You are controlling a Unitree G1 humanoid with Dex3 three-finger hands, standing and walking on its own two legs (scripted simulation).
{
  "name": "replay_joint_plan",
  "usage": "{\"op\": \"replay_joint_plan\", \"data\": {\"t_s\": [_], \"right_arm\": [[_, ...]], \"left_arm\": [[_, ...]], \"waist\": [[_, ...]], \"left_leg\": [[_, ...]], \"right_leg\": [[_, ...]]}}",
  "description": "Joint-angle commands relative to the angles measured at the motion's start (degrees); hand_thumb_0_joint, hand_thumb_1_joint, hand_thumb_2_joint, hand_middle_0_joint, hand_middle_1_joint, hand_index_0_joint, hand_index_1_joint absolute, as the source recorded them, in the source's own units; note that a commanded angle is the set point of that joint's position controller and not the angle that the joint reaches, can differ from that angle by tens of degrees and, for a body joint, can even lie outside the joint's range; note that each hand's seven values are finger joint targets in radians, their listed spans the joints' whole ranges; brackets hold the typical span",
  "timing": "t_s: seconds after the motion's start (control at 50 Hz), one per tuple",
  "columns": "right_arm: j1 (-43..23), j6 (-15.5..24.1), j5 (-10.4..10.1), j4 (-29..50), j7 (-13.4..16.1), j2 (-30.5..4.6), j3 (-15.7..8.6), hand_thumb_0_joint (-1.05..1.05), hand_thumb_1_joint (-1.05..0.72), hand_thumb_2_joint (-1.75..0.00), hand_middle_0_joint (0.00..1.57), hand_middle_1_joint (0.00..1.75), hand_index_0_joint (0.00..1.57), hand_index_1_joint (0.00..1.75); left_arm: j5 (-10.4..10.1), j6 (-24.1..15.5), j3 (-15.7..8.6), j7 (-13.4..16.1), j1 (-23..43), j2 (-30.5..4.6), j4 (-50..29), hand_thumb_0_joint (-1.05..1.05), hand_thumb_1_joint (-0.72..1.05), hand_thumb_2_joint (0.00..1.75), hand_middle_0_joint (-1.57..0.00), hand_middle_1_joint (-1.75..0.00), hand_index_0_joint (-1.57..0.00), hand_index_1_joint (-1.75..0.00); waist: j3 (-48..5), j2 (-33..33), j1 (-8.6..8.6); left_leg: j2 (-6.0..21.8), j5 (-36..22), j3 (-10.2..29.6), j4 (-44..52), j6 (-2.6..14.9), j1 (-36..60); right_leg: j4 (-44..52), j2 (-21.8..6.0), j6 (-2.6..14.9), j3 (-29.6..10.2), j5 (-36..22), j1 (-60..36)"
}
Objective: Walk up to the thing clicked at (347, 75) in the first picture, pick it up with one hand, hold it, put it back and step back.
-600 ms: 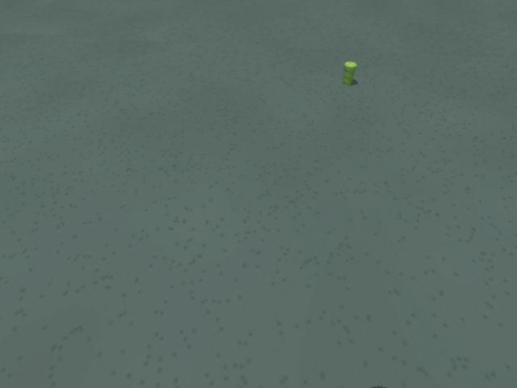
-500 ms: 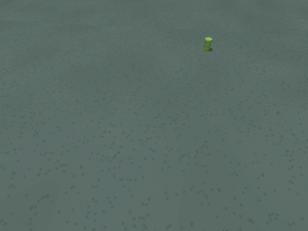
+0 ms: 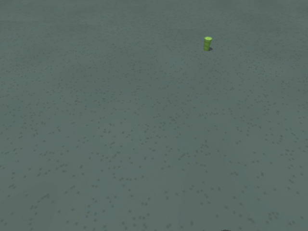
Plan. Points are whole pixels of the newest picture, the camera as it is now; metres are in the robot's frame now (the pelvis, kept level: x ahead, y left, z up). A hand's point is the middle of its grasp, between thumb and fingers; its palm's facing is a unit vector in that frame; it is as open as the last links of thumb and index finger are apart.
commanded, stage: stand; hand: left
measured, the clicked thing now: (207, 44) +2.31 -0.59 -0.71
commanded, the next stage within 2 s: walk up in 0.52 s
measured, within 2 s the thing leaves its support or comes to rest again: neither
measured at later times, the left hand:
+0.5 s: hand out of the picture +0.08 +0.25 -0.16, palm faces -0.01 -0.94 -0.33, open 7.3 cm
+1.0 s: hand (117, 193) +0.27 +0.15 -0.13, palm faces -0.10 -0.91 -0.41, open 7.3 cm
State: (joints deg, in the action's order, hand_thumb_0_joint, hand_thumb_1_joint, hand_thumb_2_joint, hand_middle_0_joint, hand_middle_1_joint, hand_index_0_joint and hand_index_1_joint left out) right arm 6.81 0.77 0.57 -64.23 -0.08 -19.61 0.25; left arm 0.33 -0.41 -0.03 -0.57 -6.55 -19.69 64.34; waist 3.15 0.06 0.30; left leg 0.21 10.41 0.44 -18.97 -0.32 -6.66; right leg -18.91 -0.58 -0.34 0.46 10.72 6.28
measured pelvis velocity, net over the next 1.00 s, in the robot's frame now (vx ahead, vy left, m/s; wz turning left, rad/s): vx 0.15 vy -0.12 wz -0.19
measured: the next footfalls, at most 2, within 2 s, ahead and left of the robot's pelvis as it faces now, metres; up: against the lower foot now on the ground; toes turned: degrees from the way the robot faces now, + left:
right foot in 0.88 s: +0.19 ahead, -0.25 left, +0.00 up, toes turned -16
left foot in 1.34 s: +0.58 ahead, -0.09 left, +0.00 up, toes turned -10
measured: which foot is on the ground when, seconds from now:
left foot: down 0.00-0.90, up 0.92-1.00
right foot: down 0.00-0.56, up 0.58-0.86, down 0.88-1.00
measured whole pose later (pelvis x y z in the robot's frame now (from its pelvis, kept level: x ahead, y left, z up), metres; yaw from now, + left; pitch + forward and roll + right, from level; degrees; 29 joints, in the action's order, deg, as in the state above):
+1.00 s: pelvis +0.15 -0.12 -0.03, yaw -11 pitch -1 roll +0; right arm 11.5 2.1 2.0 -59.2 -3.0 -28.2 -5.0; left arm 0.6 -3.4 -5.6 -6.1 -12.3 -23.5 55.9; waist -1.1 -4.7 2.9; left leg 5.7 26.4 -1.6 -63.0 0.8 -16.1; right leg -38.3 -2.9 0.7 4.8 18.4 18.9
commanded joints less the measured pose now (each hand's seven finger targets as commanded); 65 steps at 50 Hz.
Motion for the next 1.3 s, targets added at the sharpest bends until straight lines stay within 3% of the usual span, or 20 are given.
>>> {"op": "replay_joint_plan", "data": {"t_s": [0.0,0.48,0.5,0.52,0.54,0.56,0.58,0.68,0.78,0.84,0.86,0.88,0.9,0.92,0.94,0.98,1.02,1.12,1.22,1.28], "right_arm": [[-2.0,1.2,-0.2,3.3,0.6,-12.0,-2.3,0.0,-0.9,-0.9,0.2,0.3,0.2,0.3],[-1.7,1.3,-0.1,3.4,0.8,-12.4,-2.2,0.0,-0.9,-0.9,0.2,0.3,0.2,0.3],[2.3,3.3,1.6,8.0,-0.4,-20.2,-7.6,0.0,-0.9,-0.9,0.2,0.3,0.2,0.3],[3.5,3.7,2.0,6.8,-0.9,-21.2,-8.5,0.0,-0.9,-0.9,0.2,0.3,0.2,0.3],[6.2,4.1,2.2,6.5,-0.8,-23.3,-9.4,0.0,-0.9,-0.9,0.2,0.3,0.2,0.3],[6.7,4.6,1.8,7.4,-0.8,-23.6,-9.9,0.0,-0.9,-0.9,0.2,0.3,0.2,0.3],[5.6,4.9,1.5,8.4,-0.8,-23.5,-9.8,0.0,-0.9,-0.9,0.2,0.3,0.2,0.3],[-3.4,6.1,2.3,12.2,-1.5,-21.7,-9.8,0.0,-0.9,-0.9,0.2,0.3,0.2,0.3],[-3.2,6.0,2.4,12.2,-2.5,-22.4,-9.8,0.0,-0.9,-0.9,0.2,0.3,0.2,0.3],[-5.2,4.9,2.0,12.1,-2.5,-21.3,-9.2,0.0,-0.9,-0.9,0.2,0.3,0.2,0.3],[-4.2,4.5,2.2,12.2,-2.5,-18.5,-8.0,0.0,-0.9,-0.9,0.2,0.3,0.2,0.3],[-3.7,4.4,2.0,13.9,-2.8,-12.9,-5.9,0.0,-0.9,-0.9,0.2,0.3,0.2,0.3],[-3.2,4.5,0.8,16.5,-3.1,-12.7,-5.2,0.0,-0.9,-0.9,0.2,0.3,0.2,0.3],[-4.4,4.4,1.1,15.9,-2.9,-18.2,-6.5,0.0,-0.9,-0.9,0.2,0.3,0.2,0.3],[-5.7,5.0,0.8,15.4,-3.0,-20.4,-7.0,0.0,-0.9,-0.9,0.2,0.3,0.2,0.3],[-2.6,5.1,-0.6,13.0,-3.8,-19.4,-6.7,0.0,-0.9,-0.9,0.2,0.3,0.2,0.3],[2.2,4.4,-0.5,12.2,-4.3,-17.9,-6.6,0.0,-0.9,-0.9,0.2,0.3,0.2,0.3],[-4.9,3.1,0.9,16.5,-5.7,-17.3,-7.2,0.0,-0.9,-0.9,0.2,0.3,0.2,0.3],[-10.2,4.2,0.5,19.3,-5.7,-14.5,-6.9,0.0,-0.9,-0.9,0.2,0.3,0.2,0.3],[0.4,4.2,0.8,16.5,-4.7,-14.8,-8.0,0.0,-0.9,-0.9,0.2,0.3,0.2,0.3]], "left_arm": [[0.2,-1.6,-2.1,1.0,1.9,-12.2,-3.3,0.0,0.9,0.9,-0.2,-0.3,-0.2,-0.3],[0.1,-1.5,-2.1,1.2,1.7,-12.0,-3.4,0.0,0.9,0.9,-0.2,-0.3,-0.2,-0.3],[1.5,-2.0,-7.1,-1.7,0.7,-19.2,-9.3,0.0,0.9,0.9,-0.2,-0.3,-0.2,-0.3],[1.5,-1.4,-6.5,-3.0,6.9,-17.1,-10.3,0.0,0.9,0.9,-0.2,-0.3,-0.2,-0.3],[1.4,-1.1,-6.1,-3.6,12.0,-14.5,-12.8,0.0,0.9,0.9,-0.2,-0.3,-0.2,-0.3],[2.3,-1.2,-6.1,-4.1,14.0,-14.9,-14.1,0.0,0.9,0.9,-0.2,-0.3,-0.2,-0.3],[2.1,-1.6,-6.2,-4.4,13.0,-15.5,-14.4,0.0,0.9,0.9,-0.2,-0.3,-0.2,-0.3],[1.1,-1.1,-7.4,-7.6,0.9,-16.4,-11.9,0.0,0.9,0.9,-0.2,-0.3,-0.2,-0.3],[1.1,-1.1,-7.8,-8.1,3.7,-16.3,-12.8,0.0,0.9,0.9,-0.2,-0.3,-0.2,-0.3],[1.4,-1.9,-8.2,-6.9,-5.4,-16.6,-9.2,0.0,0.9,0.9,-0.2,-0.3,-0.2,-0.3],[1.8,-2.7,-9.7,-5.7,-13.8,-19.7,-6.1,0.0,0.9,0.9,-0.2,-0.3,-0.2,-0.3],[2.1,-3.3,-11.3,-4.3,-21.8,-24.8,-4.7,0.0,0.9,0.9,-0.2,-0.3,-0.2,-0.3],[1.4,-3.8,-11.4,-3.9,-18.9,-28.4,-7.1,0.0,0.9,0.9,-0.2,-0.3,-0.2,-0.3],[0.1,-3.9,-11.3,-3.8,-13.0,-30.4,-9.4,0.0,0.9,0.9,-0.2,-0.3,-0.2,-0.3],[-0.4,-4.1,-11.1,-3.6,-10.0,-29.6,-11.1,0.0,0.9,0.9,-0.2,-0.3,-0.2,-0.3],[-0.3,-5.0,-9.5,-2.5,-5.8,-24.2,-12.0,0.0,0.9,0.9,-0.2,-0.3,-0.2,-0.3],[-0.7,-5.8,-8.7,-2.3,-5.0,-21.3,-12.2,0.0,0.9,0.9,-0.2,-0.3,-0.2,-0.3],[-0.8,-6.9,-7.8,-2.5,-5.6,-20.6,-14.5,0.0,0.9,0.9,-0.2,-0.3,-0.2,-0.3],[-0.4,-6.5,-7.7,-2.8,-8.6,-21.1,-14.2,0.0,0.9,0.9,-0.2,-0.3,-0.2,-0.3],[-0.8,-5.8,-7.4,-2.2,-7.9,-21.4,-14.7,0.0,0.9,0.9,-0.2,-0.3,-0.2,-0.3]], "waist": [[-4.2,0.4,-0.31],[-4.8,-0.7,-0.23],[-12.2,1.5,-1.83],[-5.5,-2.7,-4.42],[-1.2,-12.3,-6.98],[0.8,-9.9,-7.37],[1.3,-6.2,-6.4],[-2.6,-9.2,1.37],[1.0,-8.9,0.44],[-1.1,-3.0,5.38],[-5.0,8.1,9.49],[-6.0,24.6,13.39],[-4.0,26.1,10.01],[0.3,15.5,7.8],[1.5,10.9,6.63],[0.0,6.1,2.59],[-0.7,8.3,0.87],[4.5,4.4,1.36],[1.4,2.6,3.51],[-5.1,1.2,-1.39]], "left_leg": [[6.9,-5.8,5.4,3.1,1.7,0.5],[7.1,-10.9,5.0,2.5,1.8,1.2],[8.2,23.4,5.8,-2.3,5.68,6.4],[10.7,33.6,9.8,1.1,7.27,10.7],[19.0,40.8,20.1,10.4,10.59,12.5],[25.3,38.1,23.8,13.6,13.46,10.6],[26.9,34.2,24.4,14.2,14.18,8.5],[18.9,28.5,7.5,14.0,10.64,3.5],[16.0,25.2,-2.1,11.0,8.79,-5.1],[13.6,22.5,-8.3,-3.8,7.88,-10.0],[9.7,16.6,-10.5,-21.9,6.29,-16.8],[2.4,24.1,-12.1,-42.3,4.24,-30.0],[-1.2,23.7,-5.7,-50.8,1.26,-39.8],[3.6,19.7,-0.8,-52.7,0.76,-37.7],[6.4,15.0,1.2,-53.3,1.15,-37.9],[8.7,6.5,3.0,-48.6,2.36,-33.0],[9.1,3.4,2.5,-42.2,2.41,-27.9],[8.7,-2.0,-0.8,-28.0,-1.23,-29.0],[6.3,-9.6,-3.4,-12.5,-0.35,-18.0],[2.7,-10.4,-6.5,-9.1,1.8,-2.6]], "right_leg": [[3.2,-6.6,1.98,-5.5,-4.9,0.2],[2.9,-7.1,1.72,-5.1,-10.5,-1.7],[-3.5,-4.4,3.68,-7.6,20.9,6.5],[-9.8,-2.7,3.08,-4.8,25.2,23.6],[-25.1,-0.8,1.66,0.4,17.2,34.6],[-31.3,-3.6,1.64,-3.3,15.2,39.6],[-32.8,-5.2,1.59,-6.0,14.2,38.8],[-30.7,-7.7,-0.2,-2.2,9.9,26.8],[-20.2,-7.1,-0.42,2.1,4.4,16.3],[-13.2,-3.7,0.52,7.9,0.5,2.5],[-13.8,-1.3,1.21,6.0,5.7,-8.7],[-5.1,-5.6,3.58,-6.2,21.9,-15.6],[12.9,-19.0,8.45,-37.9,41.7,-12.1],[17.5,-24.8,12.6,-47.4,46.3,-5.8],[15.8,-23.0,13.76,-44.1,39.9,-4.6],[10.2,-16.1,9.83,-26.4,22.8,-3.5],[8.5,-12.1,7.6,-16.9,15.5,-0.9],[13.8,-11.6,10.94,-10.8,16.2,4.8],[8.9,-10.0,9.73,-4.4,-2.7,1.6],[-4.8,-9.8,8.54,-2.4,-18.7,1.0]]}}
